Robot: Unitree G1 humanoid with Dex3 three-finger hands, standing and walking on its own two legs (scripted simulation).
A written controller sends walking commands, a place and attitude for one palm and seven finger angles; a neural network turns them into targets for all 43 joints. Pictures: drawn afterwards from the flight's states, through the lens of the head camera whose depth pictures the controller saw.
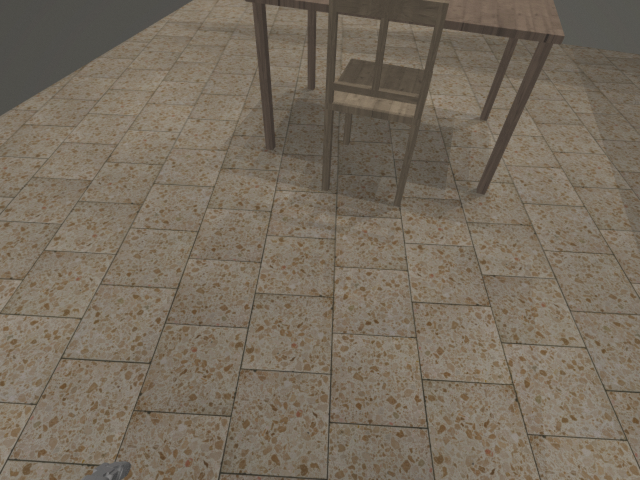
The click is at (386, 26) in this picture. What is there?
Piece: chair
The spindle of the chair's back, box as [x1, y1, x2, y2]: [372, 18, 388, 90]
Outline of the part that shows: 381,18 372,83 372,89 376,90 378,89 388,22 388,19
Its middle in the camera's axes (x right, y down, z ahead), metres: +0.21 -0.65 +1.37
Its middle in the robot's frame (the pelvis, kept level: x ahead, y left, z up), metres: +1.46 -0.14 -0.10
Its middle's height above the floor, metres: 0.67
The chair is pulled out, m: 0.00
